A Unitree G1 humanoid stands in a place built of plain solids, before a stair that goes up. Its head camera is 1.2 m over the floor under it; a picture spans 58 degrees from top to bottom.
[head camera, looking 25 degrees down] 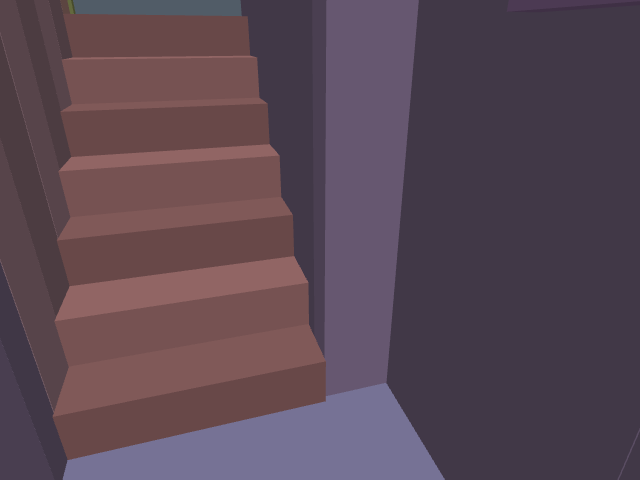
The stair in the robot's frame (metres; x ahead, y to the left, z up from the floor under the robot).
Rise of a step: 0.19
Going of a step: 0.23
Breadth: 0.85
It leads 17 degrees to the left of straight ahead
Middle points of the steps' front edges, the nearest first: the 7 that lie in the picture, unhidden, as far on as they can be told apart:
1.06 0.38 0.19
1.28 0.45 0.37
1.49 0.51 0.56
1.71 0.58 0.75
1.93 0.64 0.93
2.15 0.71 1.12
2.36 0.77 1.30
